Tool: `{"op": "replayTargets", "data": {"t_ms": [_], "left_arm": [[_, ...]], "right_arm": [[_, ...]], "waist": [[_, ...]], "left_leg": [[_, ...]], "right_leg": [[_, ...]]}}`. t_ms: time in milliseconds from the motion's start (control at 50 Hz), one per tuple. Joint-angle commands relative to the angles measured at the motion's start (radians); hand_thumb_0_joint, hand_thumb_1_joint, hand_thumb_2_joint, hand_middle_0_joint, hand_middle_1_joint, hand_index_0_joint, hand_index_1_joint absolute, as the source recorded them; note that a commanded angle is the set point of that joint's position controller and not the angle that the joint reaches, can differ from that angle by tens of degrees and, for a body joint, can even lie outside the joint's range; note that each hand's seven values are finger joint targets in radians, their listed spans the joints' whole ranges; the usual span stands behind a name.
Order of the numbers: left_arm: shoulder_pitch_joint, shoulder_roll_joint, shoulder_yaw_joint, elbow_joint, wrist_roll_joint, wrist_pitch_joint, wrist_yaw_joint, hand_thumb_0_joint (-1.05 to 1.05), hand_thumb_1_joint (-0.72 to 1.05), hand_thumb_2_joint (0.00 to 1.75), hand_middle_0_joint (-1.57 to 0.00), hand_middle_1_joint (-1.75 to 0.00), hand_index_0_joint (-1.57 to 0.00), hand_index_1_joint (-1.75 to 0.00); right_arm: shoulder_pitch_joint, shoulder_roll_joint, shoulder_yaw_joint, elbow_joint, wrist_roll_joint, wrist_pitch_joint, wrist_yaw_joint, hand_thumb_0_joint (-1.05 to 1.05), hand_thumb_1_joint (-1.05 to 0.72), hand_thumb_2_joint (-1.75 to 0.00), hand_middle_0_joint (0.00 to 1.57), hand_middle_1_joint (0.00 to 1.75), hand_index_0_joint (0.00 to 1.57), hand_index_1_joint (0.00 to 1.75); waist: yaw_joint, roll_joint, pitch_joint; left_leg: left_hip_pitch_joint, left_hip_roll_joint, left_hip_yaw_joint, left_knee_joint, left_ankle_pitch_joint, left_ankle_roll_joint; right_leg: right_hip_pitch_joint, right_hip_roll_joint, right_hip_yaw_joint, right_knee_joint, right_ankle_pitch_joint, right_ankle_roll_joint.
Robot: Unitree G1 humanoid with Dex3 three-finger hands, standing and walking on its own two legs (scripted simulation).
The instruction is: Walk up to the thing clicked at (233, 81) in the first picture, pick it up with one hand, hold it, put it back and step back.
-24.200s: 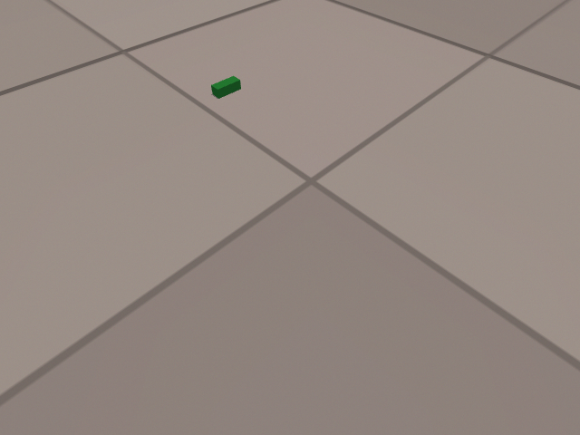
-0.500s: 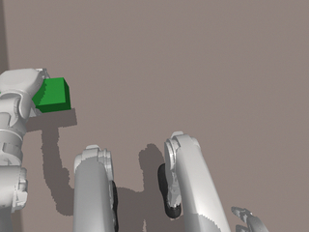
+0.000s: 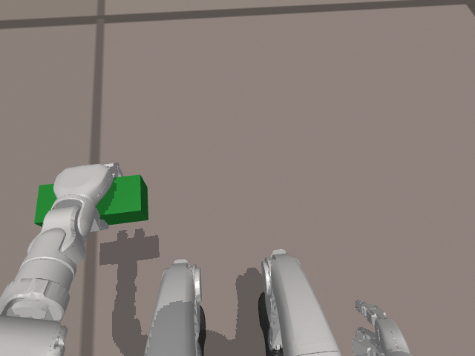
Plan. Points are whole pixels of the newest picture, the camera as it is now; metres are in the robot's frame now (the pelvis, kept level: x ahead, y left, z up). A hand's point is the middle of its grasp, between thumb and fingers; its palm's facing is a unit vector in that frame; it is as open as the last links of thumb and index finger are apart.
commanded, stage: lift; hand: left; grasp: from above
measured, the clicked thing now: (96, 203) +0.40 +0.26 -0.11
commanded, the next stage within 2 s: hold in 0.72 s
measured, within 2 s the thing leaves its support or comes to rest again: neither
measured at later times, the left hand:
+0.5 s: hand (71, 180) +0.37 +0.22 +0.06, palm faces -0.45 -0.09 -0.89, open 10.5 cm
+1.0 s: hand (48, 148) +0.39 +0.22 +0.13, palm faces -0.45 -0.07 -0.89, open 10.5 cm
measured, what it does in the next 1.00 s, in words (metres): rises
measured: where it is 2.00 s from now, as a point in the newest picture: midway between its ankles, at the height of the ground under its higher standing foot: (234, 348)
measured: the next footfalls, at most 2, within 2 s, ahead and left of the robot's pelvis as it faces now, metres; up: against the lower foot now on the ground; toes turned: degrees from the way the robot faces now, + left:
none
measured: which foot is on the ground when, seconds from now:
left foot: down 0.00-1.00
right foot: down 0.00-1.00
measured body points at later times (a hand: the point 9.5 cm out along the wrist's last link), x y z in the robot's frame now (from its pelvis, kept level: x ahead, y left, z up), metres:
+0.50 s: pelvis +0.04 +0.00 +0.14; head +0.11 +0.00 +0.59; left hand +0.39 +0.23 +0.11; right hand +0.13 -0.27 +0.02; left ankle +0.08 +0.11 -0.51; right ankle +0.10 -0.13 -0.51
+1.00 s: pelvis +0.08 +0.00 +0.20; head +0.12 -0.01 +0.64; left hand +0.40 +0.23 +0.18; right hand +0.17 -0.27 +0.07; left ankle +0.08 +0.11 -0.51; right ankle +0.10 -0.13 -0.51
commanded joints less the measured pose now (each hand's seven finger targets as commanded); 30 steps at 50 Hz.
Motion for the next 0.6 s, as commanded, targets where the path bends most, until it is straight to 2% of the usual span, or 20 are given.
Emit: {"op": "replayTargets", "data": {"t_ms": [0, 40, 60, 80, 100, 140, 160, 200, 240, 260, 280, 340, 380, 400, 440, 480, 560, 580], "left_arm": [[-0.261, 0.211, 0.064, -0.215, -0.011, 0.007, 0.041, 0.00, 0.50, 0.89, -0.84, -0.88, -0.86, -0.86], [-0.232, 0.180, 0.041, -0.196, -0.012, 0.008, 0.039, 0.00, 0.48, 0.88, -0.82, -0.89, -0.84, -0.86], [-0.228, 0.196, 0.057, -0.204, -0.013, 0.005, 0.040, 0.00, 0.46, 0.87, -0.81, -0.88, -0.83, -0.86], [-0.216, 0.187, 0.044, -0.197, -0.008, 0.002, 0.041, 0.00, 0.48, 0.88, -0.83, -0.87, -0.85, -0.85], [-0.209, 0.166, 0.034, -0.183, -0.004, 0.001, 0.044, 0.00, 0.46, 0.88, -0.82, -0.88, -0.84, -0.86], [-0.194, 0.160, 0.041, -0.166, -0.009, -0.001, 0.056, 0.00, 0.48, 0.90, -0.82, -0.91, -0.84, -0.89], [-0.196, 0.142, 0.024, -0.158, -0.007, -0.001, 0.061, 0.00, 0.49, 0.89, -0.83, -0.89, -0.85, -0.87], [-0.159, 0.141, 0.029, -0.130, 0.004, 0.002, 0.072, 0.00, 0.48, 0.89, -0.81, -0.91, -0.84, -0.89], [-0.183, 0.121, 0.012, -0.144, 0.009, 0.002, 0.083, 0.00, 0.46, 0.88, -0.80, -0.90, -0.82, -0.87], [-0.180, 0.122, 0.015, -0.125, 0.008, 0.006, 0.090, 0.00, 0.47, 0.92, -0.81, -0.91, -0.83, -0.89], [-0.175, 0.099, -0.003, -0.125, 0.006, 0.010, 0.092, 0.00, 0.49, 0.92, -0.82, -0.93, -0.84, -0.91], [-0.190, 0.113, 0.012, -0.108, 0.009, 0.016, 0.106, 0.00, 0.50, 0.91, -0.82, -0.92, -0.85, -0.89], [-0.194, 0.103, 0.000, -0.106, 0.012, 0.021, 0.113, 0.00, 0.49, 0.93, -0.83, -0.92, -0.85, -0.90], [-0.188, 0.080, -0.022, -0.100, 0.010, 0.024, 0.114, 0.00, 0.51, 0.94, -0.84, -0.93, -0.86, -0.91], [-0.170, 0.094, -0.006, -0.091, 0.000, 0.030, 0.114, 0.00, 0.49, 0.94, -0.83, -0.92, -0.85, -0.90], [-0.153, 0.076, -0.020, -0.088, 0.002, 0.032, 0.111, 0.00, 0.47, 0.92, -0.82, -0.90, -0.84, -0.89], [-0.174, 0.069, -0.023, -0.124, -0.006, 0.039, 0.114, 0.00, 0.48, 0.91, -0.82, -0.91, -0.84, -0.88], [-0.151, 0.068, -0.022, -0.100, -0.004, 0.042, 0.112, 0.00, 0.47, 0.94, -0.82, -0.91, -0.84, -0.89]], "right_arm": [[0.100, -0.167, -0.060, -0.061, 0.007, -0.047, -0.041, 0.00, -0.90, -0.90, 0.20, 0.30, 0.20, 0.30], [0.099, -0.159, -0.058, -0.058, 0.011, -0.058, -0.051, 0.00, -0.90, -0.90, 0.20, 0.30, 0.20, 0.30], [0.097, -0.160, -0.059, -0.054, 0.012, -0.062, -0.056, 0.00, -0.90, -0.90, 0.20, 0.30, 0.20, 0.30], [0.093, -0.160, -0.061, -0.056, 0.013, -0.066, -0.060, 0.00, -0.90, -0.90, 0.20, 0.30, 0.20, 0.30], [0.100, -0.153, -0.057, -0.050, 0.014, -0.071, -0.064, 0.00, -0.90, -0.90, 0.20, 0.30, 0.20, 0.30], [0.097, -0.152, -0.059, -0.043, 0.016, -0.081, -0.068, 0.00, -0.90, -0.90, 0.20, 0.30, 0.20, 0.30], [0.102, -0.153, -0.058, -0.043, 0.016, -0.086, -0.069, 0.00, -0.90, -0.90, 0.20, 0.30, 0.20, 0.30], [0.101, -0.153, -0.062, -0.037, 0.016, -0.091, -0.071, 0.00, -0.90, -0.90, 0.20, 0.30, 0.20, 0.30], [0.111, -0.149, -0.059, -0.034, 0.016, -0.096, -0.071, 0.00, -0.90, -0.90, 0.20, 0.30, 0.20, 0.30], [0.106, -0.150, -0.062, -0.028, 0.014, -0.097, -0.072, 0.00, -0.90, -0.90, 0.20, 0.30, 0.20, 0.30], [0.108, -0.148, -0.061, -0.030, 0.014, -0.100, -0.072, 0.00, -0.90, -0.90, 0.20, 0.30, 0.20, 0.30], [0.108, -0.156, -0.068, -0.023, 0.010, -0.103, -0.071, 0.00, -0.90, -0.90, 0.20, 0.30, 0.20, 0.30], [0.112, -0.150, -0.070, -0.017, 0.009, -0.100, -0.071, 0.00, -0.90, -0.90, 0.20, 0.30, 0.20, 0.30], [0.115, -0.145, -0.067, -0.017, 0.011, -0.099, -0.071, 0.00, -0.90, -0.90, 0.20, 0.30, 0.20, 0.30], [0.121, -0.152, -0.072, -0.012, 0.011, -0.098, -0.071, 0.00, -0.90, -0.90, 0.20, 0.30, 0.20, 0.30], [0.121, -0.151, -0.073, -0.013, 0.010, -0.097, -0.068, 0.00, -0.90, -0.90, 0.20, 0.30, 0.20, 0.30], [0.118, -0.150, -0.075, -0.020, 0.009, -0.093, -0.066, 0.00, -0.90, -0.90, 0.20, 0.30, 0.20, 0.30], [0.118, -0.148, -0.075, -0.017, 0.010, -0.091, -0.066, 0.00, -0.90, -0.90, 0.20, 0.30, 0.20, 0.30]], "waist": [[-0.015, 0.064, -0.445], [-0.020, 0.037, -0.408], [-0.006, 0.051, -0.391], [0.002, 0.047, -0.385], [-0.004, 0.051, -0.369], [0.006, 0.040, -0.345], [0.003, 0.048, -0.328], [0.019, 0.039, -0.315], [0.013, 0.046, -0.302], [0.022, 0.041, -0.282], [0.015, 0.043, -0.277], [0.031, 0.058, -0.271], [0.030, 0.048, -0.272], [0.022, 0.020, -0.254], [0.031, 0.009, -0.244], [0.036, 0.014, -0.232], [0.041, 0.034, -0.232], [0.041, 0.024, -0.217]], "left_leg": [[0.457, -0.012, 0.000, -0.393, 0.060, 0.010], [0.493, -0.012, -0.003, -0.438, 0.073, 0.010], [0.520, -0.008, -0.006, -0.466, 0.081, 0.006], [0.556, -0.008, -0.006, -0.497, 0.076, 0.006], [0.576, -0.009, -0.002, -0.510, 0.096, 0.003], [0.616, -0.005, -0.007, -0.557, 0.118, -0.001], [0.643, -0.002, -0.010, -0.586, 0.118, -0.003], [0.686, -0.002, -0.007, -0.621, 0.149, -0.004], [0.718, -0.008, 0.002, -0.654, 0.169, -0.005], [0.736, -0.009, 0.004, -0.676, 0.166, -0.004], [0.759, -0.009, 0.008, -0.692, 0.181, -0.004], [0.843, 0.002, -0.007, -0.759, 0.201, -0.012], [0.886, 0.002, 0.000, -0.784, 0.255, -0.014], [0.888, -0.003, 0.004, -0.792, 0.271, -0.010], [0.918, -0.006, 0.017, -0.816, 0.309, -0.007], [0.954, -0.004, 0.015, -0.845, 0.337, -0.011], [1.023, -0.006, 0.022, -0.895, 0.391, -0.016], [1.031, -0.004, 0.019, -0.905, 0.399, -0.016]], "right_leg": [[0.425, 0.037, -0.002, -0.344, 0.061, -0.047], [0.476, 0.038, 0.006, -0.394, 0.066, -0.047], [0.492, 0.036, 0.008, -0.411, 0.072, -0.048], [0.515, 0.039, 0.010, -0.438, 0.066, -0.048], [0.533, 0.039, 0.016, -0.460, 0.080, -0.050], [0.572, 0.039, 0.017, -0.500, 0.096, -0.050], [0.587, 0.041, 0.016, -0.520, 0.100, -0.050], [0.631, 0.042, 0.016, -0.560, 0.125, -0.051], [0.680, 0.042, 0.025, -0.602, 0.142, -0.051], [0.698, 0.043, 0.025, -0.625, 0.141, -0.050], [0.714, 0.044, 0.025, -0.644, 0.154, -0.051], [0.756, 0.045, 0.017, -0.676, 0.178, -0.050], [0.804, 0.045, 0.019, -0.712, 0.221, -0.050], [0.825, 0.046, 0.024, -0.735, 0.233, -0.050], [0.873, 0.043, 0.029, -0.772, 0.266, -0.048], [0.897, 0.043, 0.028, -0.790, 0.287, -0.050], [0.960, 0.040, 0.029, -0.837, 0.333, -0.050], [0.956, 0.041, 0.031, -0.848, 0.339, -0.050]]}}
